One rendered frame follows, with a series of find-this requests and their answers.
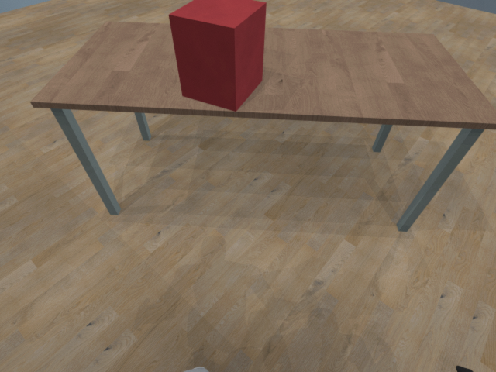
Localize table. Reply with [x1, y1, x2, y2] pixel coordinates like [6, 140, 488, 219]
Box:
[30, 21, 496, 232]

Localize carton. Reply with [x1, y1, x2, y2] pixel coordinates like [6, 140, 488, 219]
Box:
[169, 0, 267, 112]

